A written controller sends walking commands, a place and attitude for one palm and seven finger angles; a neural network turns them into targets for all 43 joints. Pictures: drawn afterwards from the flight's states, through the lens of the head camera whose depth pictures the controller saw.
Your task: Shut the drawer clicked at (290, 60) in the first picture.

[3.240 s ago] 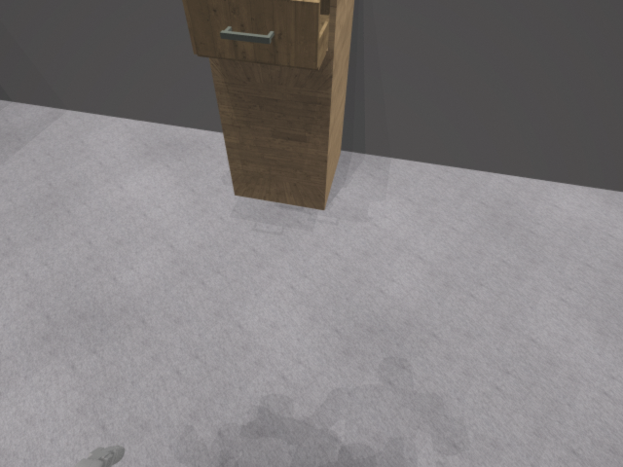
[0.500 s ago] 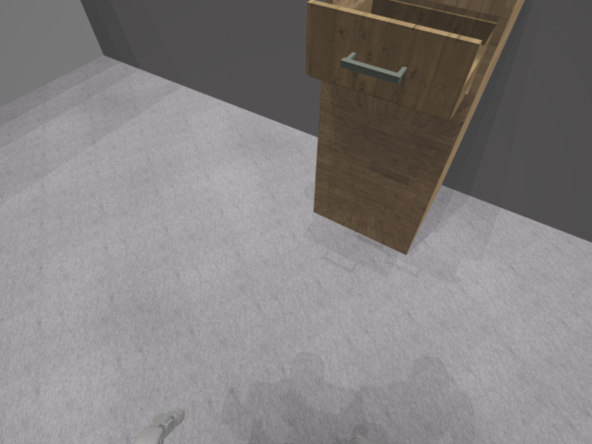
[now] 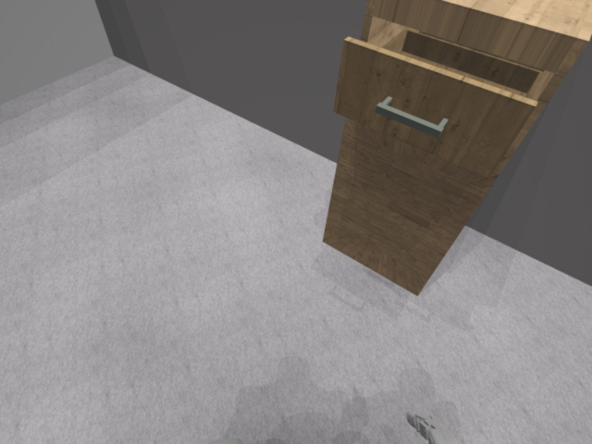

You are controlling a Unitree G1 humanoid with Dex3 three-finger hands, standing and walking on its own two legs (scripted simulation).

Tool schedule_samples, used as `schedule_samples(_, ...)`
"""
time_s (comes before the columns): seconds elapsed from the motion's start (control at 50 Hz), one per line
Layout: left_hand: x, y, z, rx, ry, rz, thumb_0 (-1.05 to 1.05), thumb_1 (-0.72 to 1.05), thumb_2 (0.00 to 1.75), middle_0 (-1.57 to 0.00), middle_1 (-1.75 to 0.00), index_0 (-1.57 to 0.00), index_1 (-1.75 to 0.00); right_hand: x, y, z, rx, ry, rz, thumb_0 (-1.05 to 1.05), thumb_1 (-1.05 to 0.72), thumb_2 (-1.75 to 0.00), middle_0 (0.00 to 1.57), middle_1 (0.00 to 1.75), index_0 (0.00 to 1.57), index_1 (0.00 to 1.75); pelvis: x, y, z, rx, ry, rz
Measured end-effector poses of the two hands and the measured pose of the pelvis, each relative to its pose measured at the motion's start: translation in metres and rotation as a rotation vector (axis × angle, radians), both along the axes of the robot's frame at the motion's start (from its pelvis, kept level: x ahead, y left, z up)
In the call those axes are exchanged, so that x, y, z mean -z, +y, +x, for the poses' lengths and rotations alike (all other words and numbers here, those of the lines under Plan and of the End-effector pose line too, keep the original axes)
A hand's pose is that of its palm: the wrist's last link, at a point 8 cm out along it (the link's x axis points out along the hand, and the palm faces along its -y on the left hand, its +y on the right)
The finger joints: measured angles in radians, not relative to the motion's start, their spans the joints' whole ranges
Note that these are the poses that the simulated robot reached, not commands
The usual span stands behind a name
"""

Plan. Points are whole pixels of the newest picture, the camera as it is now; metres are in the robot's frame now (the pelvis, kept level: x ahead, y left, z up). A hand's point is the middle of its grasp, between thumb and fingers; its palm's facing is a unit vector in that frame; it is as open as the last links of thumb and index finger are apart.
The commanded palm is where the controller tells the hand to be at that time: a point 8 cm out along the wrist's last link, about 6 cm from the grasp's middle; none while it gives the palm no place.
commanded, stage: turn to face it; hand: left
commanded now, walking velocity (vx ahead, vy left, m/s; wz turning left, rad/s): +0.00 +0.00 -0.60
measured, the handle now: (411, 115) +0.73 -0.14 +0.05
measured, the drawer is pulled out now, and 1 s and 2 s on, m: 0.14 0.14 0.14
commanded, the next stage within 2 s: take the last steps up to it in 0.66 s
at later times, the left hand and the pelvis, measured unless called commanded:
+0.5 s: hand (190, 438) +0.14 +0.17 -0.15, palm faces -0.21 -0.94 -0.27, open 7.4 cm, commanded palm none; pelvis +0.00 -0.01 +0.00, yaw -15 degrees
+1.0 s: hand out of the picture +0.13 +0.12 -0.16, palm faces -0.41 -0.89 -0.20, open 7.4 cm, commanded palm none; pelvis -0.01 -0.01 +0.00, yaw -25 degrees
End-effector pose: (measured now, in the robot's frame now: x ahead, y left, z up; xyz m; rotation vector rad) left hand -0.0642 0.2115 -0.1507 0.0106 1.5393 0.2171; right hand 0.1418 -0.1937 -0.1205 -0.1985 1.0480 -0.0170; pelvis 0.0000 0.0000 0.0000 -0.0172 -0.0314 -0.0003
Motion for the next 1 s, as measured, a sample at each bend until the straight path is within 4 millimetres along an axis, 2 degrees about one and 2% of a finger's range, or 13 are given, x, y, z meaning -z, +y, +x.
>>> schedule_samples(0.08, -0.006, 0.009, 0.050, 0.070, -0.101, 0.045, 0.01, 0.91, 0.90, -0.20, -0.30, -0.20, -0.30, 0.009, -0.019, -0.028, 0.110, 0.041, 0.018, -0.01, -0.91, -0.90, 0.21, 0.30, 0.21, 0.30, 0.000, -0.006, 0.000, 0.046, 0.000, 0.006)
schedule_samples(0.16, -0.012, 0.012, 0.102, 0.165, -0.217, 0.110, 0.01, 0.91, 0.90, -0.20, -0.30, -0.19, -0.30, 0.025, -0.057, -0.055, 0.208, 0.069, 0.010, -0.02, -0.91, -0.90, 0.21, 0.30, 0.21, 0.30, 0.010, -0.019, 0.001, 0.095, -0.005, 0.022)
schedule_samples(0.22, -0.015, 0.011, 0.131, 0.221, -0.296, 0.157, 0.01, 0.91, 0.90, -0.20, -0.30, -0.19, -0.30, 0.037, -0.084, -0.079, 0.258, 0.113, -0.014, -0.02, -0.91, -0.90, 0.21, 0.30, 0.20, 0.30, 0.017, -0.027, -0.001, 0.118, -0.005, 0.025)
schedule_samples(0.3, -0.030, 0.009, 0.156, 0.281, -0.331, 0.170, 0.00, 0.91, 0.90, -0.20, -0.30, -0.19, -0.30, 0.027, -0.104, -0.106, 0.314, 0.161, -0.050, -0.01, -0.91, -0.90, 0.20, 0.30, 0.20, 0.30, 0.008, -0.029, -0.002, 0.159, 0.005, 0.026)
schedule_samples(0.38, -0.036, 0.006, 0.179, 0.352, -0.342, 0.154, 0.01, 0.91, 0.90, -0.20, -0.30, -0.20, -0.30, 0.013, -0.110, -0.128, 0.368, 0.168, -0.076, 0.00, -0.91, -0.90, 0.20, 0.30, 0.20, 0.29, -0.001, -0.027, -0.001, 0.201, 0.019, 0.034)
schedule_samples(0.5, -0.031, 0.009, 0.206, 0.426, -0.361, 0.112, 0.01, 0.91, 0.90, -0.20, -0.30, -0.20, -0.30, 0.003, -0.095, -0.151, 0.427, 0.175, -0.100, 0.00, -0.91, -0.90, 0.20, 0.30, 0.20, 0.29, -0.002, -0.013, 0.000, 0.264, 0.027, 0.026)
schedule_samples(0.6, -0.015, 0.018, 0.222, 0.464, -0.357, 0.063, 0.01, 0.91, 0.90, -0.20, -0.30, -0.20, -0.30, -0.001, -0.062, -0.170, 0.471, 0.169, -0.110, 0.00, -0.91, -0.90, 0.20, 0.30, 0.20, 0.29, 0.002, 0.007, -0.001, 0.311, 0.024, 0.015)
schedule_samples(0.68, -0.019, 0.017, 0.229, 0.508, -0.338, 0.036, 0.01, 0.91, 0.90, -0.20, -0.30, -0.20, -0.30, -0.006, -0.035, -0.193, 0.505, 0.211, -0.083, 0.00, -0.90, -0.90, 0.20, 0.30, 0.20, 0.30, -0.006, 0.014, -0.002, 0.345, 0.027, 0.006)
schedule_samples(0.76, -0.021, 0.012, 0.227, 0.536, -0.317, 0.023, 0.01, 0.91, 0.90, -0.20, -0.30, -0.20, -0.30, -0.004, -0.015, -0.209, 0.544, 0.250, -0.044, 0.00, -0.90, -0.90, 0.20, 0.30, 0.20, 0.30, -0.010, 0.017, -0.003, 0.379, 0.032, 0.003)
schedule_samples(0.84, -0.021, -0.001, 0.222, 0.580, -0.286, 0.018, 0.01, 0.91, 0.90, -0.20, -0.30, -0.19, -0.30, 0.004, -0.005, -0.227, 0.589, 0.272, 0.002, 0.00, -0.90, -0.90, 0.21, 0.30, 0.20, 0.30, -0.010, 0.014, -0.007, 0.410, 0.034, 0.005)
schedule_samples(0.96, -0.019, -0.034, 0.216, 0.637, -0.302, 0.016, 0.01, 0.91, 0.90, -0.20, -0.30, -0.19, -0.30, 0.028, -0.007, -0.263, 0.656, 0.323, 0.071, 0.00, -0.90, -0.90, 0.21, 0.30, 0.21, 0.30, 0.002, -0.005, -0.011, 0.443, 0.031, 0.023)
schedule_samples(1.0, -0.022, -0.040, 0.208, 0.618, -0.311, 0.017, 0.01, 0.91, 0.90, -0.20, -0.30, -0.20, -0.30, 0.030, -0.011, -0.269, 0.651, 0.360, 0.082, 0.00, -0.90, -0.90, 0.21, 0.30, 0.20, 0.30, 0.000, -0.010, -0.008, 0.436, 0.023, 0.013)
